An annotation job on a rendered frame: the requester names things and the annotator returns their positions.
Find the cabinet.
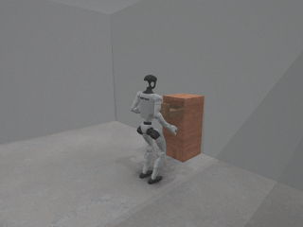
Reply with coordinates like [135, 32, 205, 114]
[162, 93, 205, 163]

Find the left robot upper arm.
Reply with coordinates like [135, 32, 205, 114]
[131, 91, 143, 113]

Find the left robot shin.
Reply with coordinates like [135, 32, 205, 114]
[142, 146, 153, 174]

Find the robot right forearm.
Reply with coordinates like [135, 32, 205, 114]
[157, 113, 171, 130]

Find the drawer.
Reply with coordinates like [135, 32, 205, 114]
[159, 103, 185, 118]

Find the humanoid robot head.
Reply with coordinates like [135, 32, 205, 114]
[143, 75, 157, 95]

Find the right robot upper arm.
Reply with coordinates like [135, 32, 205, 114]
[153, 94, 163, 119]

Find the robot right hand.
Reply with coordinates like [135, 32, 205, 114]
[169, 125, 178, 135]

